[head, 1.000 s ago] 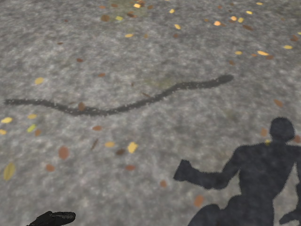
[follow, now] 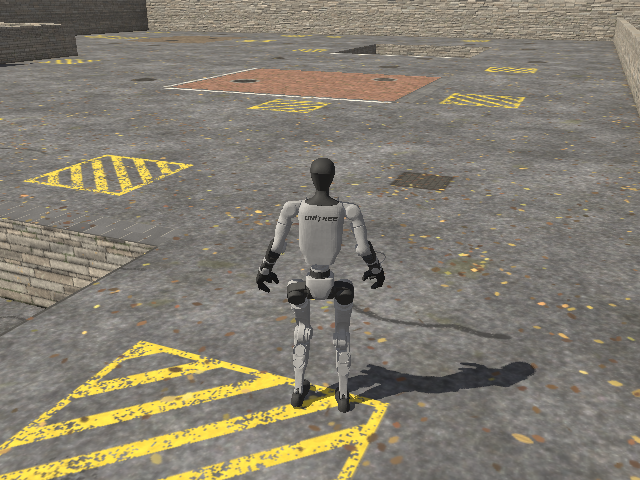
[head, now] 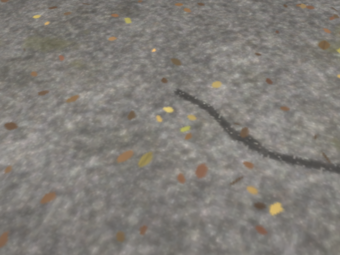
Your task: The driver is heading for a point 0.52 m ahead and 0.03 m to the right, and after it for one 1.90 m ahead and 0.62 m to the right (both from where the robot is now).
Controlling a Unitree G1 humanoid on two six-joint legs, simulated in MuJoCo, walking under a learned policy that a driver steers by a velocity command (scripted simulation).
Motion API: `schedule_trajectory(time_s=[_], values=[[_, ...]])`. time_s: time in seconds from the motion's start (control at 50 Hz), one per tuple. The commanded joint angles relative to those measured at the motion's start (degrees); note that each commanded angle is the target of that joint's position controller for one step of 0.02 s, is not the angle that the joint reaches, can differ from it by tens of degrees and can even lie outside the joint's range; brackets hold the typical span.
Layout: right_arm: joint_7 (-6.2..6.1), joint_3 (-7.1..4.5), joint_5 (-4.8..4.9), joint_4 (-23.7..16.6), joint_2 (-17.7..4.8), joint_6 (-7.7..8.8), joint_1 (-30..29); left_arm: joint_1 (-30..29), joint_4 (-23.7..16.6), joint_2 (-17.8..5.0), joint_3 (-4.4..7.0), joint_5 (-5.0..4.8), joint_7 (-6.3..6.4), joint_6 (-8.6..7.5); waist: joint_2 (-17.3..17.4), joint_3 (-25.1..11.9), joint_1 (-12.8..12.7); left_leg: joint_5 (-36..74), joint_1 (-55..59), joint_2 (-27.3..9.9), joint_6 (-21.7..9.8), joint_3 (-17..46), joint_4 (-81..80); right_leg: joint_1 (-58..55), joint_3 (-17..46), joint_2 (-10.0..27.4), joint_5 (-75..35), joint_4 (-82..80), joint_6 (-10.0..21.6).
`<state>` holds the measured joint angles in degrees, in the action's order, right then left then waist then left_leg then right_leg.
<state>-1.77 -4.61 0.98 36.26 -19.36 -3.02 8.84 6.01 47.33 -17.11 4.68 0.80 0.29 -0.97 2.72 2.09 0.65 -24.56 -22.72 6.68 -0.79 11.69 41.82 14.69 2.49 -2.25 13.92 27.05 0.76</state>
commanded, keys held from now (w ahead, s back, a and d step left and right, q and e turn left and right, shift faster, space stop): q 0.02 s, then no key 0.32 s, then w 0.66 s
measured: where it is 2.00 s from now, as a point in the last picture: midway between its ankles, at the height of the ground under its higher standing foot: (168, 235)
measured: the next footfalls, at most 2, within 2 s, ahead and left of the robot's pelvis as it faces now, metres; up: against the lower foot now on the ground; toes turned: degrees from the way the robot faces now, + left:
left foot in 0.32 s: +0.02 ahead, +0.15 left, +0.00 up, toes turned +4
right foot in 0.74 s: +0.17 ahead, -0.09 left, +0.00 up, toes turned +5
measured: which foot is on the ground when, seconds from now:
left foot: up 0.00-0.30, down 0.32-0.74, up 0.76-1.00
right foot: down 0.00-0.32, up 0.34-0.72, down 0.74-1.00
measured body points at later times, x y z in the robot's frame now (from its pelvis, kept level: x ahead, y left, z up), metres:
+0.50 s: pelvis +0.01 +0.04 +0.01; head +0.02 +0.05 +0.46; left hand +0.09 +0.33 -0.12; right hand +0.17 -0.21 -0.09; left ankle -0.02 +0.15 -0.74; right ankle -0.01 -0.09 -0.69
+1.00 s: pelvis +0.18 -0.01 +0.01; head +0.20 -0.03 +0.46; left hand +0.16 +0.27 -0.11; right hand +0.37 -0.25 -0.09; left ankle +0.26 +0.18 -0.66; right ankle +0.13 -0.09 -0.74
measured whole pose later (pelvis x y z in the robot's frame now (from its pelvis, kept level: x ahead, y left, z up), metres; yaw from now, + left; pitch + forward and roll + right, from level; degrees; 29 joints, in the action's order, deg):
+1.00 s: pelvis +0.18 -0.01 +0.01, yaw +6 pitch +1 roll +1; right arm 0.1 -3.6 0.5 40.1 -17.6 3.6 11.6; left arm 21.0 52.3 -14.9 1.2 0.0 -1.0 -5.0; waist 2.6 0.6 -3.7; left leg -5.6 -36.4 -5.8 0.3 1.8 51.5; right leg 2.8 -1.8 -2.6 12.5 14.1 3.8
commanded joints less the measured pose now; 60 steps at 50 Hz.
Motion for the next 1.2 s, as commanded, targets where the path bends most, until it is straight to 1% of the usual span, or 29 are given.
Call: schedule_trajectory(time_s=[0.02, 0.06, 0.12, 0.2, 0.24, 0.28, 0.3, 0.32, 0.34, 0.36, 0.38, 0.4, 0.42, 0.44, 0.46, 0.5, 0.58, 0.66, 0.72, 0.74, 0.76, 0.78, 0.8, 0.82, 0.88, 0.98, 1.06, 1.14, 1.2], values=[[0.05, -3.95, -0.16, -2.9, -11.6, 0.93, 4.0, -3.5, -5.0, -7.8, 1.44, 0.61, 0.75, -0.47, -10.7, -4.7, 1.7, -7.3, -10.1, -3.5, 3.0, -1.8, 23.6, -7.5, 18.2, 22.2, -22.4, -9.4, 13.5], [-0.18, -3.23, -0.47, -1.7, -8.1, -0.03, 4.4, -4.2, -5.0, -6.4, 0.78, -0.91, 1.14, -0.24, -9.9, -3.0, 1.0, -2.2, -11.8, -3.6, 5.0, -2.3, 26.8, -8.3, 11.9, 17.3, -20.4, -8.5, 11.0], [0.07, -1.72, 0.10, -3.2, -4.5, 0.18, 1.2, -0.5, -3.8, -7.4, 0.75, -0.61, 1.51, 0.48, -11.1, -3.3, -1.3, -0.4, -10.8, -3.8, 6.2, -5.5, 20.4, -11.0, 7.6, 15.5, -24.4, -8.5, 12.1], [0.41, -0.07, -0.59, -4.2, -2.3, 0.51, -1.0, -0.4, -3.4, -9.6, 1.16, -0.89, 1.01, 1.16, -13.2, -5.3, -2.8, -0.9, -1.4, -6.6, 6.1, -9.4, 4.4, -11.0, 5.3, 16.3, -26.9, -7.5, 12.2], [0.54, -0.18, -0.33, -3.6, -3.2, 0.47, -0.3, 0.4, -2.7, -10.5, 1.21, -1.30, 0.54, 1.38, -13.7, -5.3, -3.0, 1.1, 3.3, -6.3, 5.6, -11.3, -2.5, -10.0, 5.7, 16.7, -27.4, -6.7, 12.1], [0.74, -0.34, -0.42, -1.6, -3.1, 0.50, 3.3, -0.3, -2.1, -10.0, 0.73, -2.15, 0.31, 1.46, -12.6, -4.9, -0.8, 11.2, 10.6, -5.4, 3.7, -13.1, -16.2, -7.7, 4.9, 15.7, -25.2, -4.3, 10.3], [0.74, -0.49, -0.66, -1.1, -3.7, 0.51, 4.2, 1.5, -1.2, -8.6, 0.14, -2.44, 0.21, 1.19, -11.1, -4.6, -0.2, 17.7, 15.9, -5.6, 2.0, -12.2, -23.6, -5.1, 4.2, 14.6, -21.6, -3.2, 7.6], [0.34, -0.85, -0.88, -1.5, -6.2, 0.43, 4.5, 3.9, -0.6, -6.4, -0.76, -1.14, -0.18, 0.51, -5.8, -7.0, -1.1, 29.0, 23.9, -11.0, 0.2, -5.4, -23.3, -0.4, 2.0, 12.2, -13.9, 0.0, 3.0], [-0.20, -1.24, -1.78, -2.6, -10.0, 0.12, 2.5, 6.0, -1.2, -2.9, -1.90, 1.03, -0.68, -0.31, 7.7, -8.7, -4.4, 41.9, 25.7, -20.7, -5.7, 4.7, -20.1, 5.0, -3.4, 6.5, 4.1, 5.0, -2.0], [0.49, 0.17, -2.38, -2.1, -4.9, 0.82, 1.8, 2.3, -1.5, -3.7, -1.96, 0.53, -0.24, -0.22, 7.6, -9.4, -1.5, 28.2, 19.3, -22.2, -10.9, 6.3, -22.0, 2.1, -2.8, 5.8, 10.8, 4.3, -3.6], [0.99, 0.18, -1.86, -1.5, -4.5, 1.41, 1.7, 0.6, -1.7, -5.6, -1.56, -0.16, -0.18, -0.16, 6.5, -7.1, -0.7, 10.2, 18.8, -19.2, -10.3, 5.6, -24.4, 3.3, -4.9, 4.3, 9.5, 5.9, -3.9], [0.97, -0.75, -1.45, -0.2, -7.2, 1.68, 4.5, -1.6, -1.9, -6.3, -1.24, -0.69, -0.15, -0.34, 8.3, -4.6, 1.6, -3.4, 19.2, -18.4, -9.9, 7.4, -27.0, 7.7, -6.7, 2.4, 10.3, 9.8, -3.8], [0.77, -1.15, -1.47, 0.7, -8.8, 2.15, 7.4, -3.8, -2.4, -7.6, -0.74, -1.15, -0.04, -0.34, 10.4, -0.8, 3.8, -10.3, 19.0, -20.6, -11.1, 11.8, -30.5, 13.7, -5.1, 2.9, 14.3, 16.3, -3.4], [0.52, -1.13, -1.56, 1.6, -8.9, 2.97, 8.7, -4.1, -3.1, -8.8, -0.13, -1.84, -0.13, -0.48, 11.2, 2.0, 3.9, -10.9, 19.3, -23.1, -12.4, 15.5, -32.2, 19.1, -2.2, 4.7, 17.0, 23.1, -2.5], [0.28, -0.81, -1.26, 1.8, -7.8, 3.66, 9.1, -2.7, -2.8, -8.8, 0.23, -2.57, -0.50, -0.95, 9.8, 2.9, 2.9, -10.6, 20.2, -23.6, -12.6, 15.9, -32.7, 22.3, -1.1, 5.8, 16.5, 26.7, -1.3], [-0.08, -0.39, -0.49, 1.6, -5.7, 4.64, 8.2, -1.7, -2.0, -7.4, 0.18, -2.61, -1.30, -2.27, 6.5, 2.6, 2.0, -7.5, 22.5, -22.4, -11.8, 13.0, -33.7, 24.5, -0.7, 7.2, 11.8, 25.5, 0.4], [0.50, -0.89, -0.29, 1.2, -6.5, 5.45, 6.4, -3.0, -1.4, -4.2, -1.14, -1.76, -2.67, -3.83, 4.4, 0.6, 1.8, 2.9, 18.5, -18.8, -10.9, 4.4, -33.7, 15.3, -3.6, 5.9, 4.0, 13.8, 0.1], [1.60, -1.43, 0.50, 2.4, -7.9, 5.62, 7.3, -1.9, -1.3, -5.6, -1.51, -2.18, -3.07, -3.79, 4.3, 0.9, 0.8, 1.9, 11.5, -19.4, -11.0, 2.9, -32.3, 5.0, -5.0, 4.3, -1.7, 6.1, 0.0], [1.86, -0.38, -0.06, 3.2, -5.1, 5.49, 7.2, 8.7, 2.5, -7.4, -0.57, -2.57, -2.35, -3.75, 2.2, -0.6, -4.6, 0.5, 3.1, -16.7, -8.0, -0.2, -24.1, -9.9, -5.6, 2.7, -2.0, 2.8, 1.4], [1.93, 0.71, -0.61, 3.0, -1.9, 5.71, 7.0, 14.5, 3.6, -10.0, 0.31, -2.66, -1.75, -3.96, -3.0, -2.3, -7.2, 2.8, -1.6, -12.5, -5.1, -4.9, -11.5, -16.8, 2.1, 8.0, 2.5, -1.6, 3.7], [1.74, 1.81, -1.03, -0.2, 1.7, 6.66, 7.2, 19.0, 3.7, -17.5, 1.72, -1.95, -1.49, -3.95, -19.0, -5.6, -7.0, -4.5, -14.4, -5.2, -0.4, -12.4, 10.9, -24.6, 26.4, 21.9, 16.7, -11.5, 11.5], [1.15, 0.66, 0.74, -0.9, -2.6, 7.47, 6.7, 18.4, 3.4, -15.7, 1.21, -1.00, -2.07, -4.51, -16.7, -5.3, -7.2, -9.1, -20.9, -4.9, -0.1, -6.6, 22.2, -22.3, 41.0, 25.7, 30.8, -18.3, 16.5], [1.17, -0.22, 1.93, -0.7, -5.8, 7.81, 5.9, 14.0, 2.2, -12.1, 0.16, -1.06, -2.14, -4.93, -12.9, -0.1, -5.4, -4.0, -25.0, -8.6, -1.3, -5.4, 25.7, -19.4, 36.3, 24.7, 31.4, -18.3, 15.0], [1.29, -0.30, 1.58, 0.1, -5.9, 7.88, 5.5, 11.5, 1.4, -9.6, -0.50, -0.91, -2.09, -5.10, -11.0, 1.6, -4.3, 1.3, -24.8, -10.6, -2.0, -6.3, 25.4, -17.3, 29.5, 21.7, 25.4, -17.9, 12.9], [1.73, -0.25, -0.25, 1.1, -3.6, 7.71, 4.9, 9.2, 0.4, -7.2, -1.38, -0.35, -1.75, -4.98, -8.9, 1.4, -2.4, 11.5, -19.7, -13.6, -1.3, -7.3, 19.6, -12.2, 16.6, 15.8, 7.8, -19.2, 10.1], [1.89, 0.57, -0.55, -0.8, -0.7, 7.48, -0.6, 12.3, 1.4, -8.0, -1.29, -0.96, -0.81, -4.80, -6.2, 1.6, -3.4, 21.9, -20.2, -13.2, 1.9, -9.9, 7.0, -12.6, 6.6, 13.4, -11.9, -20.8, 10.5], [3.12, 1.60, -0.01, -2.9, 1.3, 8.30, -8.5, 16.1, 2.6, -8.4, -1.34, -1.38, -0.24, -4.15, -6.3, 3.4, -6.1, 30.2, -15.6, -11.2, 2.0, -12.5, -5.9, -11.7, 2.2, 12.4, -15.2, -21.4, 9.6], [4.67, 1.81, 0.39, -4.9, 1.1, 8.91, -13.7, 19.5, 4.1, -8.8, -1.06, -1.75, -0.10, -2.99, -6.1, 5.1, -6.6, 29.0, -15.8, -9.8, 0.0, -12.4, -11.9, -17.7, 2.2, 15.5, -19.2, -18.9, 9.8], [5.06, 0.93, 0.19, -4.5, -1.5, 9.03, -11.0, 18.9, 4.1, -10.4, -0.30, -1.78, 0.27, -2.29, -8.0, 1.7, -3.0, 22.9, -9.6, -7.3, -2.8, -13.4, -13.4, -22.5, 1.7, 16.9, -37.4, -12.1, 8.4]])
Over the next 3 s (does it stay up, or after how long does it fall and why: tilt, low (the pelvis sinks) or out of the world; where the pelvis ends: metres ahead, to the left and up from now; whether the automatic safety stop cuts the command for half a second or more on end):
stays up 0.49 0.03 0.00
